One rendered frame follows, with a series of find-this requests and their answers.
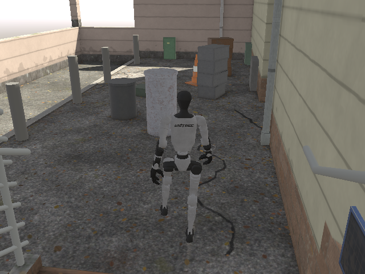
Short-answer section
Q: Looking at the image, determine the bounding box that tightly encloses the robot left upper arm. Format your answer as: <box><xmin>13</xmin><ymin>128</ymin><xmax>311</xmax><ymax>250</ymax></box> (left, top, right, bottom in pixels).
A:
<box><xmin>159</xmin><ymin>115</ymin><xmax>172</xmax><ymax>148</ymax></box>

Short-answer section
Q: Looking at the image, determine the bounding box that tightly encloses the right robot hand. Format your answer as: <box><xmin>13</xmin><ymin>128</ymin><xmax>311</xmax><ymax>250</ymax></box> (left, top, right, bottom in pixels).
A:
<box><xmin>199</xmin><ymin>154</ymin><xmax>212</xmax><ymax>165</ymax></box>

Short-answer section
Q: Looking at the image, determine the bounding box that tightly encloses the humanoid robot head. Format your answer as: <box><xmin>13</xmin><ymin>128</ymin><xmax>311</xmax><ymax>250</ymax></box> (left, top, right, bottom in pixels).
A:
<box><xmin>174</xmin><ymin>91</ymin><xmax>194</xmax><ymax>118</ymax></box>

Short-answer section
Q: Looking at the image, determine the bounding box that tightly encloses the left robot shin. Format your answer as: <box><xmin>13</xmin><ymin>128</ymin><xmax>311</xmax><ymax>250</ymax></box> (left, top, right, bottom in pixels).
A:
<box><xmin>162</xmin><ymin>176</ymin><xmax>170</xmax><ymax>208</ymax></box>

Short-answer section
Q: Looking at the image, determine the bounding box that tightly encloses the left robot hand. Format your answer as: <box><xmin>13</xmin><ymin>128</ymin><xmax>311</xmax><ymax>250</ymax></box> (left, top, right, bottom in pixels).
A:
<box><xmin>151</xmin><ymin>168</ymin><xmax>164</xmax><ymax>185</ymax></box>

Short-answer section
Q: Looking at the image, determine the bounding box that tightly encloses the robot right forearm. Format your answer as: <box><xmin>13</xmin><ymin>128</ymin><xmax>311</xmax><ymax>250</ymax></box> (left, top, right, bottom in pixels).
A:
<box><xmin>203</xmin><ymin>137</ymin><xmax>212</xmax><ymax>157</ymax></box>

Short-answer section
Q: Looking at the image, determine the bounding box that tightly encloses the robot right upper arm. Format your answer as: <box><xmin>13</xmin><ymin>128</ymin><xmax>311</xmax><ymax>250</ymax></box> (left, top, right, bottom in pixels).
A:
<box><xmin>196</xmin><ymin>115</ymin><xmax>209</xmax><ymax>146</ymax></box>

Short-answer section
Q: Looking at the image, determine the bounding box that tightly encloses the robot left forearm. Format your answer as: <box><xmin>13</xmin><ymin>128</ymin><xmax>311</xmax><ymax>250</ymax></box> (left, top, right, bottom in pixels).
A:
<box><xmin>152</xmin><ymin>140</ymin><xmax>164</xmax><ymax>170</ymax></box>

